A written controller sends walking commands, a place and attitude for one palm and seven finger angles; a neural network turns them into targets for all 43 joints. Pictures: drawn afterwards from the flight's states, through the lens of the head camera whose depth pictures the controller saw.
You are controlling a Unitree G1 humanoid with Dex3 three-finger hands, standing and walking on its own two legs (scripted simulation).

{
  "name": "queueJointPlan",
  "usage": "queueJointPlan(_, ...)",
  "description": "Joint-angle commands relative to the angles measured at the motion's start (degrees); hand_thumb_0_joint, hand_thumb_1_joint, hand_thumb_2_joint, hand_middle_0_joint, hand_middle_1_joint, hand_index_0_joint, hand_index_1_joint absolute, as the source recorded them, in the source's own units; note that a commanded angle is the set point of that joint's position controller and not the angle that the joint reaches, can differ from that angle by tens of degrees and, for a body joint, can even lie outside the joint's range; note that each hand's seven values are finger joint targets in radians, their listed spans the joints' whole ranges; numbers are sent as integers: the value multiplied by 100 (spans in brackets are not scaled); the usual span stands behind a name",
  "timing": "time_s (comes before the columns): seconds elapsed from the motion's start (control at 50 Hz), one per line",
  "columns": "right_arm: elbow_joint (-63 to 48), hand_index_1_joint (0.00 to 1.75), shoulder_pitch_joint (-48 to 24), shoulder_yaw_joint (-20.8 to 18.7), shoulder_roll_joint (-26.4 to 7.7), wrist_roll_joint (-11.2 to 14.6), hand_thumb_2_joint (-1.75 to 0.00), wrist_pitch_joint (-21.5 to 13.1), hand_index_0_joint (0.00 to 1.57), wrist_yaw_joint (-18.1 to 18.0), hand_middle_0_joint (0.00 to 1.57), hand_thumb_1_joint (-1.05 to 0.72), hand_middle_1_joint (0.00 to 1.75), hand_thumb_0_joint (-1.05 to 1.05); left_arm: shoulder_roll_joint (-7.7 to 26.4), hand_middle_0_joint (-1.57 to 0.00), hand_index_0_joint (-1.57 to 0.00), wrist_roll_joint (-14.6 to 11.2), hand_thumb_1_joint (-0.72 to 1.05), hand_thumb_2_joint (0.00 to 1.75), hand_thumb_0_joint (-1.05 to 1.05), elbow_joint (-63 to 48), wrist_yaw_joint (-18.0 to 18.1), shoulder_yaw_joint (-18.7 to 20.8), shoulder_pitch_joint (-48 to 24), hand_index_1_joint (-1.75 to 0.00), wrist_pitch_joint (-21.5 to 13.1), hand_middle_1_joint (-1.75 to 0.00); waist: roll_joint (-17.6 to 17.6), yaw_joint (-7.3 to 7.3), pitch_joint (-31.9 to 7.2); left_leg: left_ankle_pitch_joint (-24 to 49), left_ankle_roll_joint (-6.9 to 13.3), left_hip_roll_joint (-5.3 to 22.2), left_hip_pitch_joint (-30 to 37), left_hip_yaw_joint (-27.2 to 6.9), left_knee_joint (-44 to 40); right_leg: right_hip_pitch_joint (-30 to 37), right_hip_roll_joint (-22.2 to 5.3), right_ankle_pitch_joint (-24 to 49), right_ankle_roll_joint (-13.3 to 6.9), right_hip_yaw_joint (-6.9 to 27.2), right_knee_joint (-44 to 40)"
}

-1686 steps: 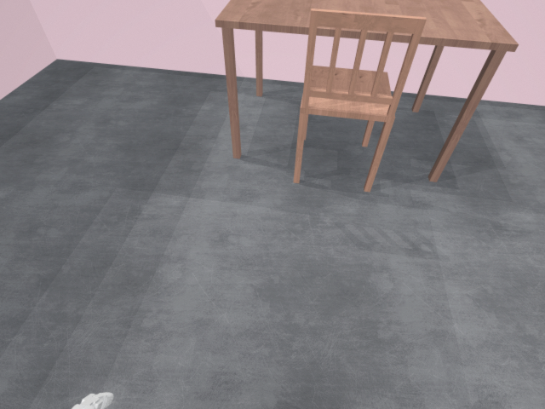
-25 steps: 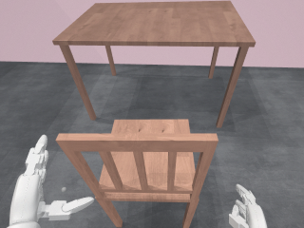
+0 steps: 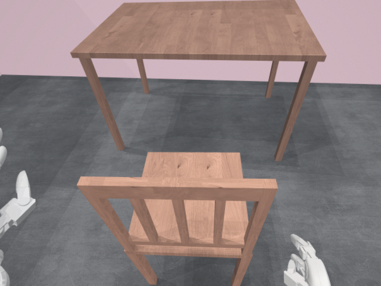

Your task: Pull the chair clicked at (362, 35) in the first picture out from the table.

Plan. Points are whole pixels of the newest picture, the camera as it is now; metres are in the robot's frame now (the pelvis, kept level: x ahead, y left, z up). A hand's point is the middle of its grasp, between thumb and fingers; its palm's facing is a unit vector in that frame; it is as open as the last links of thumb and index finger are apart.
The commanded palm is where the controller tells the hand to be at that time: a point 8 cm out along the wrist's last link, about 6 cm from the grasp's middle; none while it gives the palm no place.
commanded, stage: draw the hand back to the body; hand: left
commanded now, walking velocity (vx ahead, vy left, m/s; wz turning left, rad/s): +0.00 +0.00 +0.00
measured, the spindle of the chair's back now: (181, 221) +0.29 +0.07 -0.09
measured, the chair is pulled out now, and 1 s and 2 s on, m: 0.65 0.65 0.65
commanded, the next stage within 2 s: step back with the hand held close in 0.26 s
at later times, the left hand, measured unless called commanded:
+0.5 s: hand (25, 191) +0.20 +0.28 +0.18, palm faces +0.51 -0.76 -0.41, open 7.5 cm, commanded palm +0.14 +0.31 +0.19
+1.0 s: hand (30, 221) +0.16 +0.26 +0.16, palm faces +0.44 -0.75 -0.50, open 7.4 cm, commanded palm +0.10 +0.30 +0.19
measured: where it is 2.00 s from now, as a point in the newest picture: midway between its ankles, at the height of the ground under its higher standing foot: outside the picture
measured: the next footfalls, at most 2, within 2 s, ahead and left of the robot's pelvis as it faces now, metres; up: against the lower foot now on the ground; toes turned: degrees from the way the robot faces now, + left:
none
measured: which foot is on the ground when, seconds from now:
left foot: down 0.00-1.00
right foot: down 0.00-1.00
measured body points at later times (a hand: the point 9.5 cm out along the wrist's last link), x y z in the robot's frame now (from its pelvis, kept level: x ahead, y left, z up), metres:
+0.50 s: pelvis +0.00 +0.01 +0.00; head +0.01 -0.01 +0.45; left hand +0.17 +0.32 +0.20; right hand +0.19 -0.21 -0.08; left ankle -0.08 +0.13 -0.73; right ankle +0.06 -0.12 -0.73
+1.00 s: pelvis -0.04 +0.00 -0.01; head -0.02 -0.02 +0.44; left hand +0.13 +0.30 +0.19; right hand +0.14 -0.24 -0.10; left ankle -0.08 +0.13 -0.73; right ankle +0.06 -0.12 -0.73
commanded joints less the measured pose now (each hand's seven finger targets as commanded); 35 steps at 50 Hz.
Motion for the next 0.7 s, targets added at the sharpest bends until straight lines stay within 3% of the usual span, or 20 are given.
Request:
queueJointPlan(0.0,-917,30,-714,-252,-570,-13,-90,-327,20,16,20,-90,30,0,833,-20,-20,24,90,90,0,-922,-15,367,-163,-30,-324,-30,-284,32,-409,1732,86,110,-1138,159,-723,1357,-159,525,-86,121,-406)
queueJointPlan(0.04,-937,30,-705,-265,-564,-43,-90,-382,20,31,20,-90,30,0,1048,-20,-20,57,90,90,0,-1272,11,518,-153,-30,-380,-30,-207,83,-776,2071,74,115,-950,143,-710,1546,-179,789,-102,121,-385)
queueJointPlan(0.06,-928,30,-761,-252,-575,-43,-90,-412,20,33,20,-90,30,0,1165,-20,-20,70,90,90,0,-1451,17,600,-222,-30,-383,-30,66,88,-839,2128,37,110,-922,133,-731,1612,-179,813,-118,148,-376)
queueJointPlan(0.08,-923,30,-720,-235,-533,-61,-90,-451,20,31,20,-90,30,0,1171,-20,-20,94,90,90,0,-1583,31,588,-215,-30,-416,-30,58,103,-895,2370,19,118,-863,114,-732,1666,-195,962,-131,112,-392)
queueJointPlan(0.14,-865,30,-724,-240,-521,-55,-90,-452,20,32,20,-90,30,0,1113,-20,-20,96,90,90,0,-1516,38,580,-112,-30,-380,-30,4,90,-831,2744,-15,177,-751,124,-739,1637,-178,1146,-128,103,-412)
queueJointPlan(0.2,-805,30,-725,-232,-507,-45,-90,-422,20,24,20,-90,30,0,1023,-20,-20,96,90,90,0,-1291,35,555,-155,-30,-338,-30,69,53,-543,2613,-36,188,-824,135,-793,1532,-155,1031,-134,108,-477)
queueJointPlan(0.22,-789,30,-708,-235,-514,-38,-90,-389,20,28,20,-90,30,0,933,-20,-20,82,90,90,0,-1158,19,492,-145,-30,-322,-30,-126,34,-426,2503,-33,198,-876,133,-812,1475,-135,960,-127,104,-478)
queueJointPlan(0.26,-806,30,-745,-237,-536,-22,-90,-340,20,36,20,-90,30,0,866,-20,-20,73,90,90,0,-1058,-16,450,-236,-30,-301,-30,-94,12,-279,2303,-27,192,-966,123,-861,1436,-126,823,-134,129,-517)
queueJointPlan(0.34,-851,30,-728,-249,-542,-46,-90,-279,20,58,20,-90,30,0,884,-20,-20,58,90,90,0,-991,-46,445,-249,-30,-305,-30,-274,42,-408,2227,11,184,-929,121,-870,1442,-133,774,-116,117,-488)
queueJointPlan(0.36,-857,30,-749,-219,-600,-40,-90,-282,20,53,20,-90,30,0,926,-20,-20,57,90,90,0,-1151,-54,358,-751,-30,-306,-30,-43,-32,-395,2034,14,157,-929,137,-890,1415,-146,668,-111,152,-515)
queueJointPlan(0.38,-1003,30,-458,-186,-645,27,-90,-148,20,-7,20,-90,30,0,1890,-20,-20,-34,90,90,0,-1551,-41,1285,-1629,-30,-616,-30,-366,-172,106,1301,203,402,-1114,22,-872,988,-411,970,-45,816,-767)
queueJointPlan(0.42,-955,30,-685,-129,-530,-23,-90,-23,20,-52,20,-90,30,0,1283,-20,-20,19,90,90,0,-912,-114,867,-878,-30,-584,-30,-614,-187,-20,1016,232,349,-949,8,-865,876,-528,891,-75,872,-862)
queueJointPlan(0.44,-991,30,-661,-118,-575,-40,-90,46,20,-48,20,-90,30,0,1089,-20,-20,31,90,90,0,-832,-140,747,-613,-30,-540,-30,-496,-207,-200,1272,227,390,-866,-34,-902,973,-526,1090,-70,792,-744)
queueJointPlan(0.48,-1045,30,-709,-95,-609,-55,-90,130,20,-49,20,-90,30,0,923,-20,-20,39,90,90,0,-952,-155,587,-364,-30,-533,-30,261,-214,-410,1948,238,551,-847,-132,-1018,1092,-480,1520,-20,577,-433)
queueJointPlan(0.54,-1166,30,-767,-153,-593,-86,-90,289,20,-3,20,-90,30,0,953,-20,-20,95,90,90,0,-1206,-144,624,90,-30,-463,-30,376,-209,-839,3250,177,685,-704,-148,-754,1199,-497,2157,-5,434,-189)
queueJointPlan(0.6,-1236,30,-785,-217,-549,-61,-90,407,20,-18,20,-90,30,0,1169,-20,-20,97,90,90,0,-1401,-103,879,323,-30,-452,-30,-71,-217,-1035,3559,136,743,-775,-236,-629,1211,-523,2213,-22,418,-31)
queueJointPlan(0.64,-1274,30,-807,-243,-521,-39,-90,464,20,-46,20,-90,30,0,1301,-20,-20,83,90,90,0,-1548,-76,1037,398,-30,-469,-30,-119,-221,-1049,3477,135,767,-904,-276,-575,1137,-541,2212,-44,449,80)
queueJointPlan(0.66,-1236,30,-823,-266,-519,-12,-90,468,20,-67,20,-90,30,0,1445,-20,-20,80,90,90,0,-1603,-43,1155,379,-30,-479,-30,52,-226,-1093,3395,147,764,-933,-279,-573,1150,-559,2143,-56,460,116)
queueJointPlan(0.68,-1254,30,-796,-255,-468,-14,-90,484,20,-87,20,-90,30,0,1376,-20,-20,63,90,90,0,-1545,-28,1146,456,-30,-472,-30,16,-234,-1023,3366,138,775,-996,-273,-565,1079,-550,2079,-50,451,166)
